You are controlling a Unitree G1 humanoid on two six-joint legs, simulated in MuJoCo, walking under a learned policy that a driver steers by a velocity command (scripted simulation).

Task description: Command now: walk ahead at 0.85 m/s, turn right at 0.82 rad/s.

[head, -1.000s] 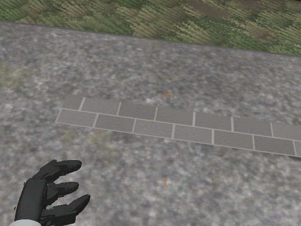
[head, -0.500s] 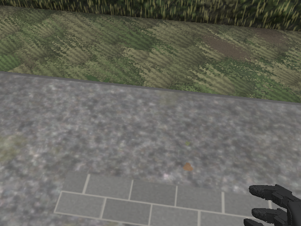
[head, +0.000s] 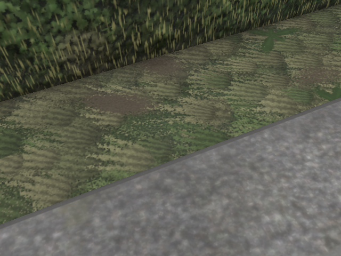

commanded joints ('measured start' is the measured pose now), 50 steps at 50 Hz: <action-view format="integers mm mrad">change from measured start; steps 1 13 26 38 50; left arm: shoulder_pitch -81 40 16 -116 -66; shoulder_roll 129 82 7 6 12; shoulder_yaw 33 26 -16 -17 -13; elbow -113 44 58 88 159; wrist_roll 21 2 23 33 17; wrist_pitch -46 14 81 30 23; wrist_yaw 16 96 94 83 84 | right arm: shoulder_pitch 62 -84 -37 11 -21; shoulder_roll -170 -130 -83 -41 -51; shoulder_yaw -47 -58 -33 -21 -24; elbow -69 -112 -19 39 106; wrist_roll -15 -41 -42 -41 -26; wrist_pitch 2 0 86 124 131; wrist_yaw -7 34 10 -11 -18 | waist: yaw -88 -11 5 -52 -25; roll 36 -104 104 -74 -6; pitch -51 -138 -251 -83 -147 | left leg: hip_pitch -277 23 52 115 160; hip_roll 69 -56 153 3 13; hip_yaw -46 83 -123 51 51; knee -124 -908 -1083 -941 -883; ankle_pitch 47 615 374 64 354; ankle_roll -32 -13 186 21 38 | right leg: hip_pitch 182 265 116 -1 137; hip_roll -270 -187 -168 -202 -178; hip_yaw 572 311 106 166 131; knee -455 -123 115 -292 -227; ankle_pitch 74 469 -176 -171 157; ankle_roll -171 32 213 137 143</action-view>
